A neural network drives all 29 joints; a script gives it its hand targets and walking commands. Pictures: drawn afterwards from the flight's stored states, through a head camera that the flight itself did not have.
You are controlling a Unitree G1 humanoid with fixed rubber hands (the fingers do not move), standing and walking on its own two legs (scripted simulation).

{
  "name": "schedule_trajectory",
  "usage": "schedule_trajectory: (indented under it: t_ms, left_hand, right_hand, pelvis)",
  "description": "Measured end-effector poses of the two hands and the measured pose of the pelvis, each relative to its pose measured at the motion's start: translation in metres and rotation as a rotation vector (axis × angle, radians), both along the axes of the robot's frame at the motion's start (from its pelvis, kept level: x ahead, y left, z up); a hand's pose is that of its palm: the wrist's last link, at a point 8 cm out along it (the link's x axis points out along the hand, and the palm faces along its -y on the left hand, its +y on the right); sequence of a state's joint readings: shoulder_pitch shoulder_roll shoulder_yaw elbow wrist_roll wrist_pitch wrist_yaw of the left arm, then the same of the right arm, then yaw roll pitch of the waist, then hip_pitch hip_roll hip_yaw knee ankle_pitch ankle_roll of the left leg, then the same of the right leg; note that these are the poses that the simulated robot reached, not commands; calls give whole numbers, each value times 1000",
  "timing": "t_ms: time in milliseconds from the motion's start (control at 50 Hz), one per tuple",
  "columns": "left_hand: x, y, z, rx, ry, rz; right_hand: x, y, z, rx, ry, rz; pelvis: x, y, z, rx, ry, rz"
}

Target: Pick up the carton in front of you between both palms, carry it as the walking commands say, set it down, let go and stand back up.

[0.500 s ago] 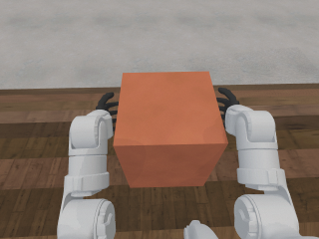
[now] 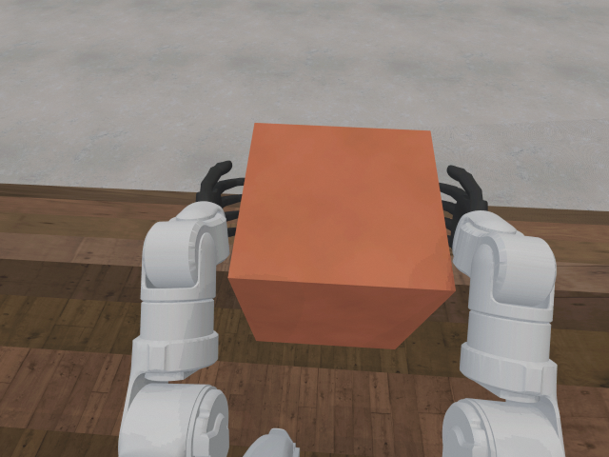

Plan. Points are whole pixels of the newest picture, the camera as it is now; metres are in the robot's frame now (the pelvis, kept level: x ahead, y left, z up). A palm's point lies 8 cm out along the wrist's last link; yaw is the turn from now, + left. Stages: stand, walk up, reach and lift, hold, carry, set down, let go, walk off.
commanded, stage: carry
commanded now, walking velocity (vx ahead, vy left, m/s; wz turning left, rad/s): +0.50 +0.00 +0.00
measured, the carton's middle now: (332, 248) +0.37 +0.04 +0.08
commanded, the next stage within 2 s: none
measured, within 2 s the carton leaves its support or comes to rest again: neither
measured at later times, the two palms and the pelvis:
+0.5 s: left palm (249, 192) +0.66 +0.24 -0.11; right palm (382, 192) +0.68 -0.06 -0.09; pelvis +0.31 +0.08 -0.17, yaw +4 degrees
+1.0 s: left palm (266, 140) +1.10 +0.30 -0.29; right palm (353, 147) +1.12 +0.00 -0.30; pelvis +0.76 +0.12 -0.40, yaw +5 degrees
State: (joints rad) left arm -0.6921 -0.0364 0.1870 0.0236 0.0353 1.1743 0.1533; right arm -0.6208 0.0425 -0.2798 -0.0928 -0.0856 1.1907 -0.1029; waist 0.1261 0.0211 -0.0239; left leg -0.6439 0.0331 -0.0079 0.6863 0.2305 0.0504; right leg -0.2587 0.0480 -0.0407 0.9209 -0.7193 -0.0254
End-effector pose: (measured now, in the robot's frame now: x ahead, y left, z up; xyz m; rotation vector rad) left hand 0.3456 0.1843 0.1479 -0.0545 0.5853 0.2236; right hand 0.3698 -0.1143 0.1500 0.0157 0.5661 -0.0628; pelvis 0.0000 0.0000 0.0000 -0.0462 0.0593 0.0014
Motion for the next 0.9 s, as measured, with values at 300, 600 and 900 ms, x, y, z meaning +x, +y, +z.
schedule_trajectory:
  t_ms: [300, 600, 900]
  left_hand:
    - [196, 23, -195, -20, 321, -137]
    - [402, 61, -264, -71, 29, 0]
    - [636, 125, -383, 69, 198, 41]
  right_hand:
    - [163, 22, -183, -120, 321, -52]
    - [398, 61, -247, -35, 36, -32]
    - [658, 127, -391, -83, 182, 133]
  pelvis:
    - [185, 69, -129, 33, -22, 31]
    - [405, 78, -216, 64, -15, 68]
    - [665, 98, -338, 43, -29, 84]
